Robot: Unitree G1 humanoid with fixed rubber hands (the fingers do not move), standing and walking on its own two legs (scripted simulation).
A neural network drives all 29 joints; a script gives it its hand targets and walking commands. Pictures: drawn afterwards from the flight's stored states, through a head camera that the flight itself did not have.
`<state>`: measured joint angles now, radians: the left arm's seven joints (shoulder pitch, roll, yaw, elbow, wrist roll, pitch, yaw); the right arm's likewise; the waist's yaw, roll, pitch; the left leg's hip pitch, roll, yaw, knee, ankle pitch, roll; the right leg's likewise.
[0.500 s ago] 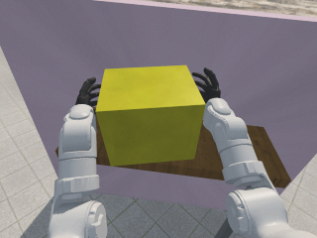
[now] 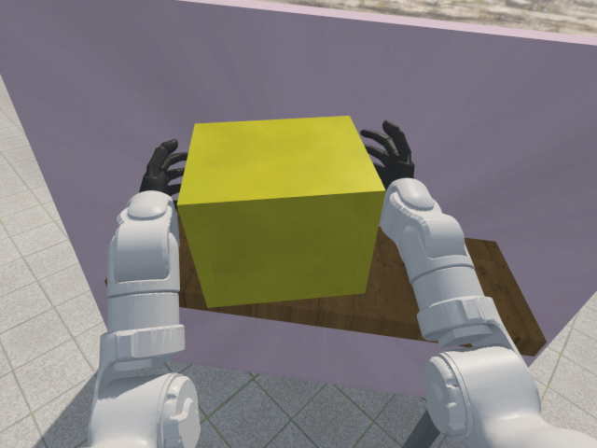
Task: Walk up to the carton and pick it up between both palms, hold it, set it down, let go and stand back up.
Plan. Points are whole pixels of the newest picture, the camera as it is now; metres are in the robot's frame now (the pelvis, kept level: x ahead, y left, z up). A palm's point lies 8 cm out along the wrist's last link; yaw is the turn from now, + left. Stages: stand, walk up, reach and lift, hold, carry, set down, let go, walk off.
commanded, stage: hold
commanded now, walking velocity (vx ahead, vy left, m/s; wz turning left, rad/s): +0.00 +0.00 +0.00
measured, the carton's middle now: (280, 209) +0.37 +0.01 +0.19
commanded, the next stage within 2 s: set down in 1.38 s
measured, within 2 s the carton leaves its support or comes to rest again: neither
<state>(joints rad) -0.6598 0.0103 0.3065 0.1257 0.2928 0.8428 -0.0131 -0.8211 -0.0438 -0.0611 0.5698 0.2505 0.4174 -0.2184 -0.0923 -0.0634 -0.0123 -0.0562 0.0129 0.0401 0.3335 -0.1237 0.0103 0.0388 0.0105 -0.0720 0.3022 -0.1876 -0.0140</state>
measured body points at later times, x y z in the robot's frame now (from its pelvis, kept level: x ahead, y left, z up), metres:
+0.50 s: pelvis +0.00 +0.00 +0.00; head -0.07 +0.03 +0.44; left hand +0.37 +0.16 +0.22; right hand +0.38 -0.14 +0.24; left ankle +0.05 +0.11 -0.75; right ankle +0.00 -0.10 -0.75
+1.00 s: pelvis +0.00 +0.00 +0.00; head -0.06 +0.03 +0.44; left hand +0.38 +0.16 +0.21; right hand +0.38 -0.15 +0.24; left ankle +0.05 +0.11 -0.75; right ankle +0.00 -0.10 -0.75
